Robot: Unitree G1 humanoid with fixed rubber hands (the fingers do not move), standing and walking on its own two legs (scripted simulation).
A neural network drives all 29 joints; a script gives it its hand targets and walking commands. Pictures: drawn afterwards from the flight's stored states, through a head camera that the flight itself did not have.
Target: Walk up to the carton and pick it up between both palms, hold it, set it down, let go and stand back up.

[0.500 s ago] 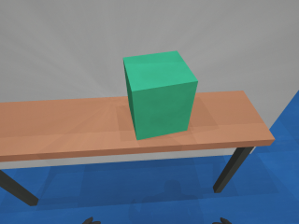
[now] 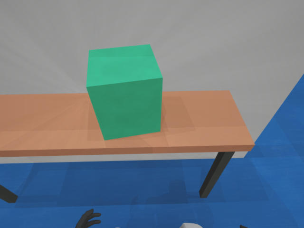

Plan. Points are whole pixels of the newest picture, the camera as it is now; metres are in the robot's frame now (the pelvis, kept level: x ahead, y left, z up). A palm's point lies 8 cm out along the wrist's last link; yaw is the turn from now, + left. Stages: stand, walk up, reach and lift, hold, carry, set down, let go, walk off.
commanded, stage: walk up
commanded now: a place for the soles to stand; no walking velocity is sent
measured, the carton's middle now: (126, 93) +0.56 +0.07 +0.04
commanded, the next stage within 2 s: none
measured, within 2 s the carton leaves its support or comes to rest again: neither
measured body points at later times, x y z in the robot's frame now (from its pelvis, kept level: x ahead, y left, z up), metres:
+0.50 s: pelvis +0.02 +0.00 +0.02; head +0.05 -0.02 +0.47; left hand +0.05 +0.23 -0.08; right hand +0.24 -0.15 -0.10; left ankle +0.05 +0.13 -0.68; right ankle +0.05 -0.13 -0.70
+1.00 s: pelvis +0.02 +0.02 +0.01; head +0.05 +0.01 +0.46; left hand +0.14 +0.24 -0.09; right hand +0.20 -0.18 -0.10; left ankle +0.05 +0.13 -0.70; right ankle +0.05 -0.09 -0.70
